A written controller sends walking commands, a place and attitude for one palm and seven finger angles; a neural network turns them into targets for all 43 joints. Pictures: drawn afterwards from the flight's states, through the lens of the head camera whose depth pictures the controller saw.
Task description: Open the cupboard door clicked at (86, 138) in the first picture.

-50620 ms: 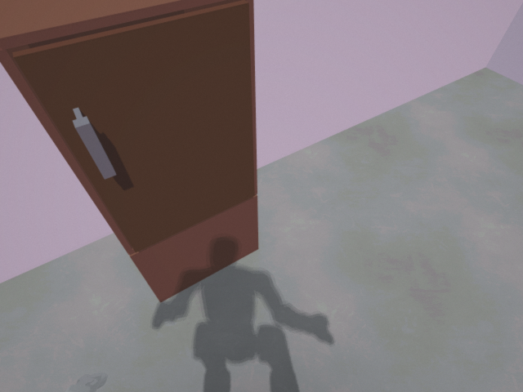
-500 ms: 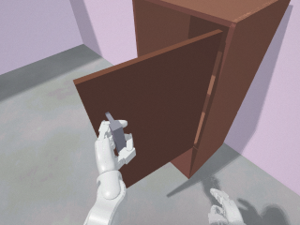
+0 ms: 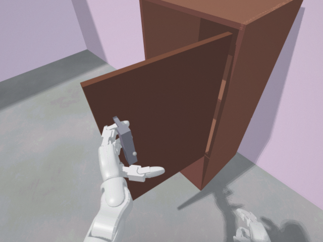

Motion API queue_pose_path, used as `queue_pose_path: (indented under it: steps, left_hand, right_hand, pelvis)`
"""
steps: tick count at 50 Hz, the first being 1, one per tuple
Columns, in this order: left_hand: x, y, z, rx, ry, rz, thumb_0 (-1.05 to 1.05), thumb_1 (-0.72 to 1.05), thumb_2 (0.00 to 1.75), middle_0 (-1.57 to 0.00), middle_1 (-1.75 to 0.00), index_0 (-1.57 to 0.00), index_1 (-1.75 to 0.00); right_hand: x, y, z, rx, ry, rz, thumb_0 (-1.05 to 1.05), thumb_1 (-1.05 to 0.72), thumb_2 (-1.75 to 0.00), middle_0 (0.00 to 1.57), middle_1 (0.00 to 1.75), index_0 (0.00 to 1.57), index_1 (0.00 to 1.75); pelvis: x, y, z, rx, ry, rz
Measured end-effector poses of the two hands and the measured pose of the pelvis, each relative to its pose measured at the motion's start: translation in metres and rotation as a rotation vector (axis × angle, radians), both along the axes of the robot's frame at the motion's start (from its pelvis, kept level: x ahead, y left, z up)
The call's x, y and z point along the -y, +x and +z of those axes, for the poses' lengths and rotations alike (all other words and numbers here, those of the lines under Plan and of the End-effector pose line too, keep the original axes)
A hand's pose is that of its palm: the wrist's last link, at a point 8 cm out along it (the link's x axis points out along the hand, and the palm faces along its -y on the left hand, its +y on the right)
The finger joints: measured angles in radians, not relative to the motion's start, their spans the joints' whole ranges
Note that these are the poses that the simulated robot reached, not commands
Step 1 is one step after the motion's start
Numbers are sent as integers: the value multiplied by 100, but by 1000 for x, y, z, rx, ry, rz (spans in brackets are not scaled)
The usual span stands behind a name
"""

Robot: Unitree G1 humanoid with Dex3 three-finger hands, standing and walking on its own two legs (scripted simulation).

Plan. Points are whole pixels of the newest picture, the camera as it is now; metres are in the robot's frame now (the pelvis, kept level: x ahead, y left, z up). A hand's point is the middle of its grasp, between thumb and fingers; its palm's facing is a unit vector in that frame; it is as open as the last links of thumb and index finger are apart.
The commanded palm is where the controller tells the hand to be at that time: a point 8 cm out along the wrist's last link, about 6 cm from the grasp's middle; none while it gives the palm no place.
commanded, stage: open thumb and fingers to let go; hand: left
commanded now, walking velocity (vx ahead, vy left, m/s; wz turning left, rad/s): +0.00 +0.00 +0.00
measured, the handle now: (124, 140) +0.35 +0.11 +0.08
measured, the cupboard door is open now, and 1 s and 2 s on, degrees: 80 81 80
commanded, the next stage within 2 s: slide the hand sideways off the handle in 0.18 s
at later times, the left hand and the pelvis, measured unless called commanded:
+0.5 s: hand (128, 167) +0.27 +0.09 +0.08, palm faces -0.19 -0.98 -0.08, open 16.2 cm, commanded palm +0.25 +0.13 +0.08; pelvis +0.00 +0.03 +0.00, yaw -1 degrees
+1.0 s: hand (115, 176) +0.25 +0.12 +0.08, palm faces -0.12 -0.99 -0.02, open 16.1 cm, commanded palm +0.22 +0.18 +0.08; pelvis +0.02 +0.03 -0.01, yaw -2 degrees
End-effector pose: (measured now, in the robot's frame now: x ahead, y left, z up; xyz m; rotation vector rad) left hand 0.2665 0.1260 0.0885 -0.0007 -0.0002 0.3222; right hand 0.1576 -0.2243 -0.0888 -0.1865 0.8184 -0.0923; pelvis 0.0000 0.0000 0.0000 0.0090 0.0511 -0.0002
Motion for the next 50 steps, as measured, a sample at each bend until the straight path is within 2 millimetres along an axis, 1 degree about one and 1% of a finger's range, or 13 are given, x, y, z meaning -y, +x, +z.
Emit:
queue_pose_path:
  steps: [8,13,16,18,22,24,26,30,36,43,50]
  left_hand:
    - [6,-1,0,3,-4,-30,-1,-49,30,-25,-74,-25,-73]
    - [2,-1,0,4,1,-37,-1,-49,30,-32,-65,-32,-64]
    - [1,-2,-1,7,11,-50,-1,-50,30,-34,-61,-33,-61]
    - [-5,-3,-3,23,42,-142,-1,-49,30,-33,-57,-29,-57]
    - [-18,-6,-3,39,128,-391,-1,-49,30,-26,-46,-19,-46]
    - [-22,-7,-2,34,110,-483,-1,-50,30,-23,-41,-15,-41]
    - [-22,-7,-2,25,55,-527,-1,-50,30,-21,-38,-14,-38]
    - [-21,-9,-3,20,-27,-505,-1,-50,30,-17,-34,-15,-34]
    - [-19,-13,-4,27,-1,-475,-1,-50,30,-15,-33,-16,-32]
    - [-33,-19,-8,-3,31,-477,-1,-50,30,-18,-32,-17,-31]
    - [-48,-31,-8,-20,21,-442,-1,-50,30,-20,-32,-20,-32]
  right_hand:
    - [-21,11,2,21,30,24,1,-91,-90,20,30,20,30]
    - [-33,14,2,21,44,37,1,-91,-90,20,30,20,30]
    - [-38,14,1,18,48,46,1,-91,-90,20,30,20,30]
    - [-39,12,1,14,48,50,1,-91,-90,20,30,20,30]
    - [-38,5,0,15,36,38,1,-91,-90,20,30,20,30]
    - [-37,2,0,25,34,25,1,-91,-90,20,30,20,30]
    - [-37,-1,1,40,34,12,1,-91,-90,20,30,20,30]
    - [-39,-2,5,72,37,-1,1,-91,-90,20,30,20,30]
    - [-43,1,12,104,45,8,1,-91,-90,20,30,20,30]
    - [-44,8,12,107,49,11,1,-91,-90,20,30,20,30]
    - [-40,17,12,125,48,12,1,-91,-90,20,30,20,30]
  pelvis:
    - [-9,2,-1,-4,-1,-5]
    - [-15,3,-2,-2,-5,-8]
    - [-18,3,-3,-2,-6,-7]
    - [-19,3,-4,-2,-3,-8]
    - [-23,2,-5,3,-5,-8]
    - [-26,1,-5,8,-10,-7]
    - [-30,1,-4,11,-14,-10]
    - [-35,2,-4,7,-13,-20]
    - [-37,4,-5,-3,-9,-35]
    - [-35,10,-6,-9,-11,-44]
    - [-31,16,-7,-20,-12,-42]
